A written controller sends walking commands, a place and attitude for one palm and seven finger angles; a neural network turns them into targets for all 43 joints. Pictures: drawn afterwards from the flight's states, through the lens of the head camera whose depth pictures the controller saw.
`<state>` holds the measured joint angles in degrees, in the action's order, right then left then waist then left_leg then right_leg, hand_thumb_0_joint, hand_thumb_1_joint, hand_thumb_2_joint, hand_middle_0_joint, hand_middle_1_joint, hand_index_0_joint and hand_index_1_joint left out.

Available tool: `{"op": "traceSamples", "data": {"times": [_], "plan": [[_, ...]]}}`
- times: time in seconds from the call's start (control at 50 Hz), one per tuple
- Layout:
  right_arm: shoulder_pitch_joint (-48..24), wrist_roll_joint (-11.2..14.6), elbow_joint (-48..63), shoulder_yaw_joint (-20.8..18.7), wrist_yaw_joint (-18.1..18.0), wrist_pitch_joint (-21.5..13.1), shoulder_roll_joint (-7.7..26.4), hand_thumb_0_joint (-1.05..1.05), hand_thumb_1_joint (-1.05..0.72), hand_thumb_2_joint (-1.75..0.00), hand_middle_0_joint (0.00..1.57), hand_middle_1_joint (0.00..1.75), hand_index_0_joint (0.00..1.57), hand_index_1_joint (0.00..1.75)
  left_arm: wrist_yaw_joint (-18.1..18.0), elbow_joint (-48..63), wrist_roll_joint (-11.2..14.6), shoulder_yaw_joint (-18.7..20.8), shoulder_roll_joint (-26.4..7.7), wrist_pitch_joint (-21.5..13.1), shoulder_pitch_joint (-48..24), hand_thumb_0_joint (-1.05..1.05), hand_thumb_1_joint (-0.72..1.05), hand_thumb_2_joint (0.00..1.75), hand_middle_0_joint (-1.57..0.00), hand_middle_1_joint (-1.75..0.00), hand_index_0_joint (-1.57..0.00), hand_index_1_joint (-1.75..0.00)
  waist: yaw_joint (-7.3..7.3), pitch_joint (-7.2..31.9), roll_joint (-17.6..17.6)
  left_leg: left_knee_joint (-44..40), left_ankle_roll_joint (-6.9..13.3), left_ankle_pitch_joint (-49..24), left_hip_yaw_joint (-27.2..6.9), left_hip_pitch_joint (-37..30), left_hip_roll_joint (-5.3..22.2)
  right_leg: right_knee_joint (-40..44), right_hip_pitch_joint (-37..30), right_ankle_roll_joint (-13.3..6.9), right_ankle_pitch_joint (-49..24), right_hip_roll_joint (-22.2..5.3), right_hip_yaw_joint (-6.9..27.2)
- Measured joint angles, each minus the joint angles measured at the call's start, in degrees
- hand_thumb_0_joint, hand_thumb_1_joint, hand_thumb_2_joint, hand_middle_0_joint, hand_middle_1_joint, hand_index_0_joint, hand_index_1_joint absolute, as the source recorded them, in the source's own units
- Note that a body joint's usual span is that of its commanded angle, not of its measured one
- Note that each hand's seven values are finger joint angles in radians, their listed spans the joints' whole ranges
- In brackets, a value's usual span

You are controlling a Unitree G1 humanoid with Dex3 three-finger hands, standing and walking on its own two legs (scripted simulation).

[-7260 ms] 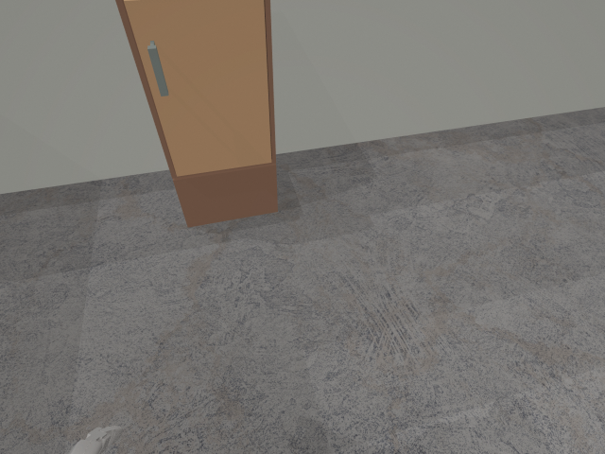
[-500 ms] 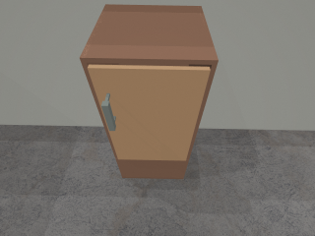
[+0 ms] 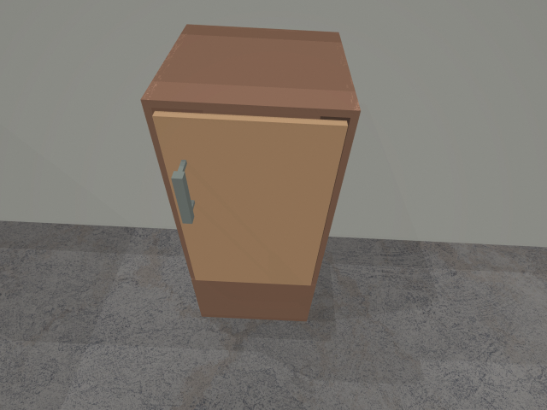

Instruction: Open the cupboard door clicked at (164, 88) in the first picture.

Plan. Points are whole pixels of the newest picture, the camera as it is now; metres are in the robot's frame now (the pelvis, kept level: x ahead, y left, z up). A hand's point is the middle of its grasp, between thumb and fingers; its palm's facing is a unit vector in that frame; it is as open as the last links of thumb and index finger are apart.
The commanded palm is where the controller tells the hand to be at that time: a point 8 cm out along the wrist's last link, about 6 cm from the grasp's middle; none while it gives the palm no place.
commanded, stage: come to a stop and stand still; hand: left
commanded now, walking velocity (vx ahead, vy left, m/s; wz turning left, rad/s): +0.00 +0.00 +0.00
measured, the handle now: (185, 192) +0.54 +0.23 -0.04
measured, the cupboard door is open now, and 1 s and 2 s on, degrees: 0 0 0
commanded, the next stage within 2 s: look again from close up in 0.92 s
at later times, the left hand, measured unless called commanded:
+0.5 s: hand out of the picture -0.03 +0.18 -0.18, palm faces +0.03 -0.99 -0.13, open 7.3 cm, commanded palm none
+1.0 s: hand out of the picture -0.02 +0.18 -0.18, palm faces +0.03 -0.99 -0.13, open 7.3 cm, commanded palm none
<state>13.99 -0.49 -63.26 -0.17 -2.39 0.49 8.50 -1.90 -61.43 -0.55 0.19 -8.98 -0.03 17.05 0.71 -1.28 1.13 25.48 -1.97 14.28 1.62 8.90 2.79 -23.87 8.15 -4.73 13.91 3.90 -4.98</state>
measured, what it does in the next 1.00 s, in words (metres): stands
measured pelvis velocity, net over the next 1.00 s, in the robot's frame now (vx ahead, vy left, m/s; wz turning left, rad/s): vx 0.01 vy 0.04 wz -0.02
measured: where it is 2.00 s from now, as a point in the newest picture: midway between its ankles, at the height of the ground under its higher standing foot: outside the picture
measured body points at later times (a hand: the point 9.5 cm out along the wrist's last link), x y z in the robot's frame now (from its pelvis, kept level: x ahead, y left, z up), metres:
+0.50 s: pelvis +0.00 +0.03 +0.00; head +0.00 +0.04 +0.45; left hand -0.03 +0.23 -0.16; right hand -0.05 -0.16 -0.16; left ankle +0.00 +0.14 -0.74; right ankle +0.00 -0.06 -0.74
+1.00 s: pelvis +0.01 +0.04 +0.00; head +0.01 +0.05 +0.45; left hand -0.02 +0.24 -0.16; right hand -0.01 -0.16 -0.16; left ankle +0.00 +0.14 -0.74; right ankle +0.00 -0.06 -0.74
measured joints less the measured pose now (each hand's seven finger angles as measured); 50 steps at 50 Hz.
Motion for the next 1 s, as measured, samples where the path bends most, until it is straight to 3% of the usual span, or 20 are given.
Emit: {"op": "traceSamples", "data": {"times": [0.34,0.68,1.0], "plan": [[7.56,-0.19,-3.51,1.81,0.13,-0.8,-3.23,0.0,-0.91,-0.9,0.2,0.3,0.2,0.3,0.21,-2.74,0.37,-1.0,2.01,-0.93,3.04,0.0,0.91,0.9,-0.19,-0.3,-0.2,-0.3,-0.56,0.02,0.19,-3.12,1.91,-2.26,1.08,0.18,-1.85,2.17,0.75,1.36,-2.18,-1.74,1.02],[5.29,-0.09,-2.42,1.61,-0.15,-2.04,-3.8,0.0,-0.91,-0.9,0.2,0.3,0.2,0.3,-0.19,-2.89,0.01,-1.15,3.5,-1.39,2.92,0.0,0.91,0.9,-0.19,-0.3,-0.2,-0.29,-0.26,0.91,0.22,-2.99,3.38,-1.44,2.23,0.16,-3.41,-0.03,1.89,2.84,-0.67,-3.33,2.18],[4.37,-0.01,-2.66,1.43,-0.29,-2.24,-2.79,0.0,-0.91,-0.9,0.2,0.3,0.2,0.3,-0.31,-3.19,-0.06,-1.08,3.09,-1.61,2.74,0.0,0.91,0.9,-0.19,-0.3,-0.2,-0.29,-0.28,0.45,0.35,-3.31,3.44,-0.78,2.38,-1.02,-3.47,0.18,0.81,2.98,0.0,-3.35,2.39]]}}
